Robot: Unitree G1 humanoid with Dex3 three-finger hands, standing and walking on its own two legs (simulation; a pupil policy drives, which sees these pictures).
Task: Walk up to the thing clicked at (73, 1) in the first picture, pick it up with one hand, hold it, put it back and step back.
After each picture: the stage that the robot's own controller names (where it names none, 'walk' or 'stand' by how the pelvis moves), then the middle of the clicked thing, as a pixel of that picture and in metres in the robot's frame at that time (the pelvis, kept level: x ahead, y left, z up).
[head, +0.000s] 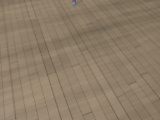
stand; (74, 1) +2.33 +0.12 -0.72
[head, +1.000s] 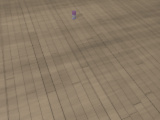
walk; (73, 15) +2.19 +0.11 -0.71
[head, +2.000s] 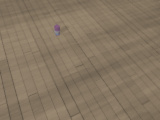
walk; (57, 30) +1.55 +0.24 -0.72
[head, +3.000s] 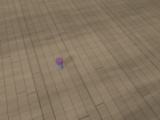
walk; (59, 63) +1.03 +0.21 -0.72
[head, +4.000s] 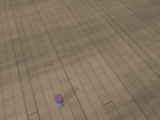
walk; (59, 100) +0.63 +0.22 -0.70
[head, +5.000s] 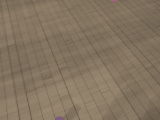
stand; out of the picture +0.41 +0.20 -0.69
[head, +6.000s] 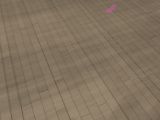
stand; out of the picture +0.35 +0.19 -0.72
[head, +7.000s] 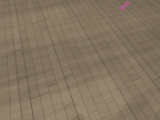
stand; out of the picture +0.37 +0.16 -0.72
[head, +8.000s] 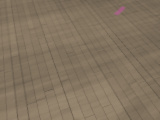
stand; out of the picture +0.37 +0.19 -0.72
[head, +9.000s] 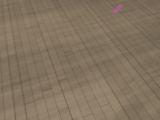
stand; out of the picture +0.36 +0.20 -0.73
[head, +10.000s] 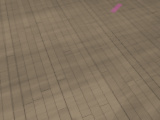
stand; out of the picture +0.35 +0.20 -0.73
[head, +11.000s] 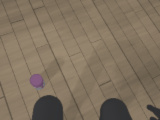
go down; (37, 82) +0.40 +0.23 -0.45
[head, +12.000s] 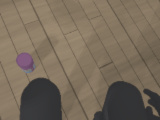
go down; (26, 63) +0.43 +0.26 -0.31
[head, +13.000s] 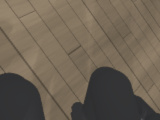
close in; out of the picture +0.39 +0.30 -0.22
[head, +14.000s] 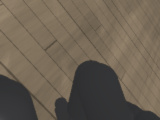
close; out of the picture +0.39 +0.31 -0.21
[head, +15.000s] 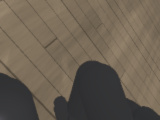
lift; out of the picture +0.38 +0.31 -0.22
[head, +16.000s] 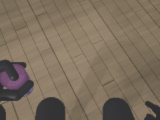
lift; (18, 82) +0.33 +0.21 -0.02
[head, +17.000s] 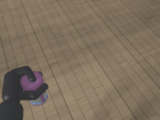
hold; (35, 89) +0.33 +0.17 -0.01
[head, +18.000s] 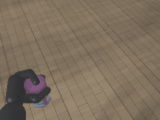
hold; (38, 91) +0.33 +0.17 -0.01
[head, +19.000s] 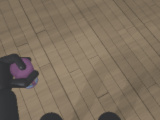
crouch; (25, 74) +0.38 +0.20 -0.06
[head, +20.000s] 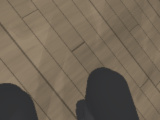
lower; out of the picture +0.44 +0.31 -0.15
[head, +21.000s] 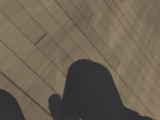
lower; out of the picture +0.42 +0.32 -0.22
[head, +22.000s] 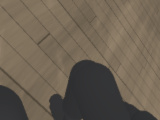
lower; out of the picture +0.41 +0.32 -0.22
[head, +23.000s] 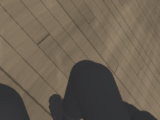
lower; out of the picture +0.41 +0.32 -0.22
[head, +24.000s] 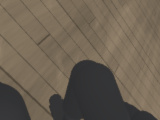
lower; out of the picture +0.41 +0.32 -0.22
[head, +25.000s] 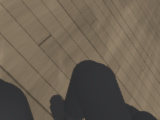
open; out of the picture +0.40 +0.30 -0.22
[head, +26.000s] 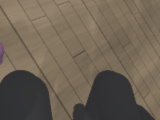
stand; out of the picture +0.42 +0.27 -0.25
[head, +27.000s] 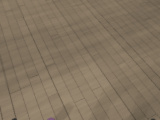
stand; out of the picture +0.38 +0.19 -0.63
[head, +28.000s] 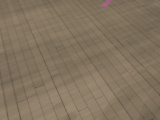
stand; out of the picture +0.39 +0.20 -0.67
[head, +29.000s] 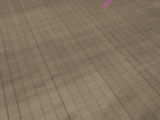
stand; out of the picture +0.38 +0.19 -0.67
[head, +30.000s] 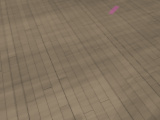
stand; out of the picture +0.41 +0.18 -0.72
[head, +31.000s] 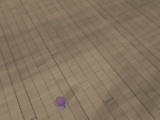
walk; (60, 103) +0.51 +0.21 -0.69
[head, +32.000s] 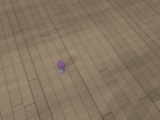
walk; (61, 67) +0.80 +0.18 -0.69
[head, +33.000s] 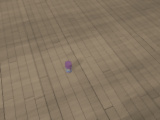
stand; (68, 66) +1.00 +0.17 -0.71
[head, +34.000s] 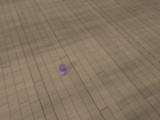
stand; (62, 70) +1.00 +0.21 -0.73
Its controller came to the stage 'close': yes
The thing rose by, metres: 0.71
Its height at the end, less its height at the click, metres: +0.00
